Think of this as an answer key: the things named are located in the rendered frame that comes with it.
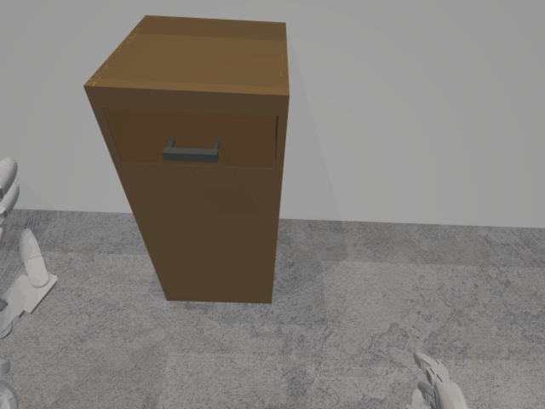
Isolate right robot hand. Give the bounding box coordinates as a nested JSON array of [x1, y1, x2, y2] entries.
[[405, 351, 468, 409]]

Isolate robot left forearm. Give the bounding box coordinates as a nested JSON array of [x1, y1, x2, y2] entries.
[[0, 357, 19, 409]]

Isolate cabinet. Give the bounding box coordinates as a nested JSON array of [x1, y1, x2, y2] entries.
[[84, 15, 290, 303]]

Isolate handle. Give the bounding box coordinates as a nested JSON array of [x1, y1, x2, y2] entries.
[[162, 138, 220, 163]]

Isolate left robot hand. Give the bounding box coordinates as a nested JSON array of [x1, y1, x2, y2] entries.
[[0, 157, 58, 340]]

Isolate drawer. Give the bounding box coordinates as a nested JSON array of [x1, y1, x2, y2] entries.
[[105, 108, 276, 168]]

